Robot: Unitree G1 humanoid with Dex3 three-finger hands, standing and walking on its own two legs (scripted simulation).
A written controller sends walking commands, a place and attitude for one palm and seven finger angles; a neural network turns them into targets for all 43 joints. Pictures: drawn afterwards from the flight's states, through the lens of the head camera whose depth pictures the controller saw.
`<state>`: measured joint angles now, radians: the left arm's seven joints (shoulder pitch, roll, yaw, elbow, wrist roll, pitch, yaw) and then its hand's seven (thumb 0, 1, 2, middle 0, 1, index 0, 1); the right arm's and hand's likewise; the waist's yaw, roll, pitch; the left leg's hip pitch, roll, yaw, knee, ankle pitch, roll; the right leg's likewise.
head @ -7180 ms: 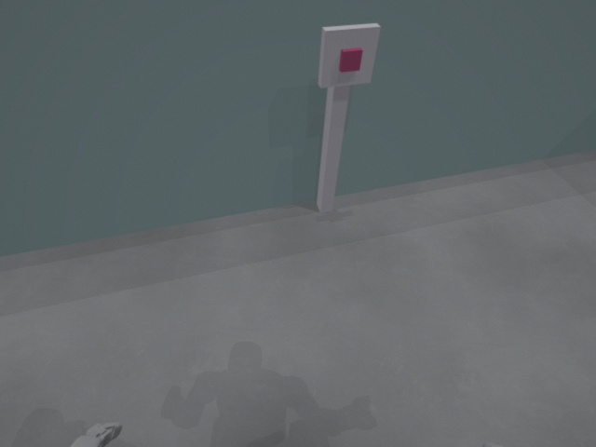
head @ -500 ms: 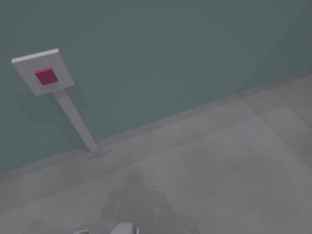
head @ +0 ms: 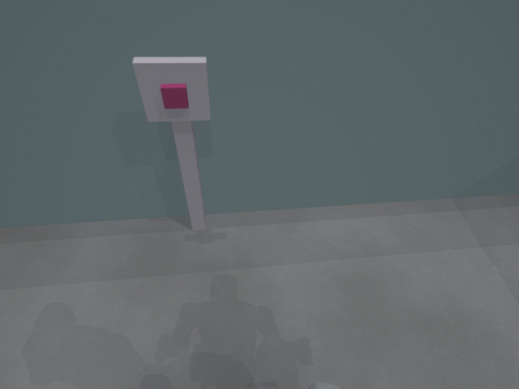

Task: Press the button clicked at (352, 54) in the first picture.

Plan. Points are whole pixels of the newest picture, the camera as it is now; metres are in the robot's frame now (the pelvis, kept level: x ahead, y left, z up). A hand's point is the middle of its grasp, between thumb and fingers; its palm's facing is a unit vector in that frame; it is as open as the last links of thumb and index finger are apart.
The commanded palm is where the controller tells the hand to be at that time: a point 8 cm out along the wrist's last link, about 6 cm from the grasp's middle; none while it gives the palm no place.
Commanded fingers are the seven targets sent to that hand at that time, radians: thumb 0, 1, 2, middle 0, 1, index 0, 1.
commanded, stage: turn to face it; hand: left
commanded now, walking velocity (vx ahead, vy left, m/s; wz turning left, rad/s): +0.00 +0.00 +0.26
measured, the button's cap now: (175, 95) +0.80 +0.28 -0.04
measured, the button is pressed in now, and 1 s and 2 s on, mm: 0 0 0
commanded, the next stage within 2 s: take the last steps up to it in 0.10 s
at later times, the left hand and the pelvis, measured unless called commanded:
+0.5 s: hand out of the picture -0.03 +0.13 -0.16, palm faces +0.21 -0.95 -0.23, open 7.3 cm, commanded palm none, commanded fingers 0.00 0.90 0.90 -0.20 -0.30 -0.20 -0.30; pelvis +0.01 -0.05 +0.01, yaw +8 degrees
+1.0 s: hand out of the picture +0.10 +0.22 -0.18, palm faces +0.17 -0.97 -0.15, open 7.4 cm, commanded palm none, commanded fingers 0.00 0.90 0.90 -0.20 -0.30 -0.20 -0.30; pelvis +0.11 +0.04 +0.00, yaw +5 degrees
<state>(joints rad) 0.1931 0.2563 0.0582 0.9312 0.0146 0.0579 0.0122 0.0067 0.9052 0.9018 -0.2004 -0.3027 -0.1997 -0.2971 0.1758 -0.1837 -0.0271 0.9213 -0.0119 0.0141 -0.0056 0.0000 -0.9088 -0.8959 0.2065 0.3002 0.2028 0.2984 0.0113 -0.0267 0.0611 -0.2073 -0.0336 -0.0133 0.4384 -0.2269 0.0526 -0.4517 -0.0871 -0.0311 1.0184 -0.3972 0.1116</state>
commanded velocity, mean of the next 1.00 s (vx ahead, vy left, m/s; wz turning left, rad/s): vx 0.25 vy -0.04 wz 0.03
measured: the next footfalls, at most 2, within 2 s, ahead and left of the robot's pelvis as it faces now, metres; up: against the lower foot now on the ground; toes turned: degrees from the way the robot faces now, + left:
right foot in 0.18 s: +0.04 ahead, -0.14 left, +0.00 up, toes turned +0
left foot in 0.72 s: +0.10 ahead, +0.12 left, +0.00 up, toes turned +15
